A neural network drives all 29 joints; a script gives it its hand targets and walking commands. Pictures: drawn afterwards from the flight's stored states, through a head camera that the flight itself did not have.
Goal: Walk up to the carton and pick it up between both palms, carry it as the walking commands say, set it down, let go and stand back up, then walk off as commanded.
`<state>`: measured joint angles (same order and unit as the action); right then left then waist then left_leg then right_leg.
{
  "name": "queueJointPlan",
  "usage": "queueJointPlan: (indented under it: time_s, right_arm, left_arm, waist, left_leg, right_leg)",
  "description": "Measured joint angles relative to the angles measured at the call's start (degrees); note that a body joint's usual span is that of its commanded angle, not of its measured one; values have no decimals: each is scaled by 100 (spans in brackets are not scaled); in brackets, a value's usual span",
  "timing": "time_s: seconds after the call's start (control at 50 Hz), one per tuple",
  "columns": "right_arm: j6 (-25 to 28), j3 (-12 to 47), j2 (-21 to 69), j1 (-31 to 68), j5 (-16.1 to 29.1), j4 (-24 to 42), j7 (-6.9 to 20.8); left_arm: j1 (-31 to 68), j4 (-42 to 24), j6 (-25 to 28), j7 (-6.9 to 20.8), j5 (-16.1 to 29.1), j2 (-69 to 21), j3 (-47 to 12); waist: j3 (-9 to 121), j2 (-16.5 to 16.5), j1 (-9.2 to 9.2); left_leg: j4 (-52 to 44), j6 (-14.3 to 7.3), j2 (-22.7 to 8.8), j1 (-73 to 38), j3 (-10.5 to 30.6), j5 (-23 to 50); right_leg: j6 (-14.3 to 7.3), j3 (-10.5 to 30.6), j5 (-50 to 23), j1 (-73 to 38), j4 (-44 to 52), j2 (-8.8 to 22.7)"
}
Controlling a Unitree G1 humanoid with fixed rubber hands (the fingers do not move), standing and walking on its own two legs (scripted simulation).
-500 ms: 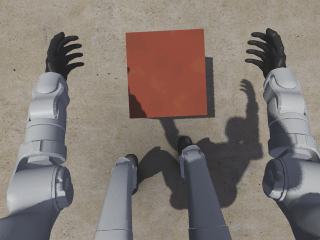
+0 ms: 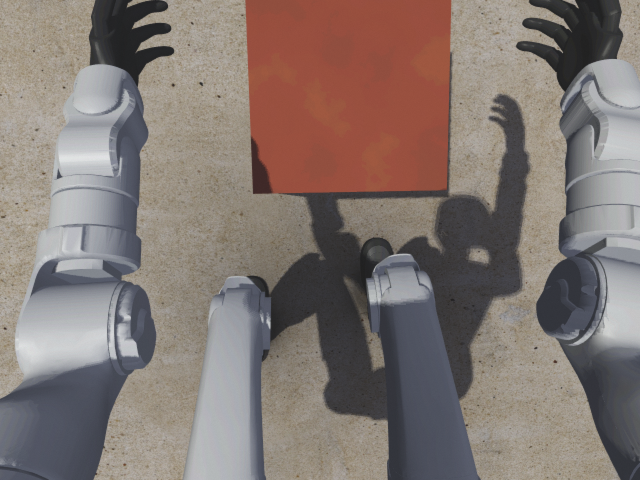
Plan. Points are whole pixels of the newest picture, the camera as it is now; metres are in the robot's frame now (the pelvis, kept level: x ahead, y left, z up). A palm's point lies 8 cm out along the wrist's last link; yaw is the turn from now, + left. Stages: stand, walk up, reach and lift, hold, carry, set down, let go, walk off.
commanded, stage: reach and lift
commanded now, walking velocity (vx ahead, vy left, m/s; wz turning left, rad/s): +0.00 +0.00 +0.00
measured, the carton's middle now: (341, 104) +0.53 -0.10 -0.41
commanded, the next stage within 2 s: none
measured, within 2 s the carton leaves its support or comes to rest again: neither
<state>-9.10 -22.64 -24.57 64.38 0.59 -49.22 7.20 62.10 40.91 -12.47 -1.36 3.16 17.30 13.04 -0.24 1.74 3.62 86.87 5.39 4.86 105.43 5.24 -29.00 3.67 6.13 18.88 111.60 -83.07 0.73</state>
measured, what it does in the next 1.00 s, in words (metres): lowers itself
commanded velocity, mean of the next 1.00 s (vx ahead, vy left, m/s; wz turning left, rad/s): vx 0.00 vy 0.00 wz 0.00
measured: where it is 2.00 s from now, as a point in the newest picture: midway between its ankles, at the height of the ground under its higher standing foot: (317, 319)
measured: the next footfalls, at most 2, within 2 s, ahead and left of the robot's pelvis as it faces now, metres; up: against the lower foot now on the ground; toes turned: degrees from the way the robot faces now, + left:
none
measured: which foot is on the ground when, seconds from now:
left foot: down 0.00-1.00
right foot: down 0.00-1.00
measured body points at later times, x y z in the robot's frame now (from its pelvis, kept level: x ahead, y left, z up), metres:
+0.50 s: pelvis -0.04 +0.00 -0.13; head +0.32 -0.07 +0.11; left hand +0.54 +0.14 -0.28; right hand +0.48 -0.32 -0.29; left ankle +0.07 +0.15 -0.52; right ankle +0.12 -0.15 -0.52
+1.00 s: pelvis -0.03 -0.01 -0.18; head +0.35 -0.04 +0.05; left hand +0.52 +0.15 -0.37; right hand +0.48 -0.30 -0.37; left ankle +0.07 +0.14 -0.52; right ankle +0.12 -0.15 -0.52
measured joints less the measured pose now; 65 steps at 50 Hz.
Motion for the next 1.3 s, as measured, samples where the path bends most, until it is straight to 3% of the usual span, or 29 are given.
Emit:
queueJointPlan:
  time_s: [0.12,0.24,0.32,0.42,0.52,0.68,0.84,0.98,1.3]
  right_arm:
    - [-50,291,-288,299,403,282,-188]
    - [-193,634,-722,861,1006,1005,-449]
    - [-333,861,-599,662,1104,1148,-693]
    - [-418,1110,-602,868,1141,853,-887]
    - [-266,1280,-649,1301,1086,-11,-823]
    - [172,1302,-669,1643,1108,-761,-795]
    - [492,1212,-447,982,1244,-498,-893]
    - [552,1198,-494,904,1320,-388,-902]
    - [485,1595,-414,1149,1433,-679,-967]
  left_arm:
    - [308,-252,-47,-117,216,202,-173]
    - [872,-1020,-268,-271,668,651,-438]
    - [782,-810,-367,-319,842,659,-424]
    - [1084,-219,-386,-441,987,667,-420]
    - [1558,857,-163,-316,822,681,-346]
    - [1931,1583,330,-273,916,780,-582]
    - [1409,1093,585,-382,1033,684,-823]
    - [1199,773,541,-479,1215,721,-953]
    - [1655,1376,526,-558,1224,520,-1047]
  waist:
    - [-874,-18,-13]
    - [-3227,-13,4]
    - [-3008,-25,67]
    - [-2982,8,138]
    - [-2797,88,137]
    - [-2971,42,175]
    - [-2975,-90,134]
    - [-2973,3,161]
    - [-2967,89,287]
  left_leg:
    - [886,55,7,302,-27,-266]
    - [1597,75,10,-476,-123,-519]
    - [2123,87,17,0,-269,-646]
    - [2667,111,51,274,-352,-707]
    - [3023,123,44,655,-308,-686]
    - [3539,208,27,1087,-188,-770]
    - [3967,266,-12,1361,-36,-858]
    - [4053,214,-29,1436,-98,-965]
    - [3866,82,-106,1243,-246,-795]
  right_leg:
    - [30,52,170,350,-847,-98]
    - [72,157,375,-350,-1583,-169]
    - [125,334,417,223,-2155,-275]
    - [218,455,419,532,-2694,-354]
    - [204,403,361,894,-2989,-348]
    - [110,248,428,1326,-3468,-250]
    - [-42,8,676,1564,-3908,-36]
    - [-26,45,762,1602,-4009,52]
    - [42,152,589,1397,-3815,-24]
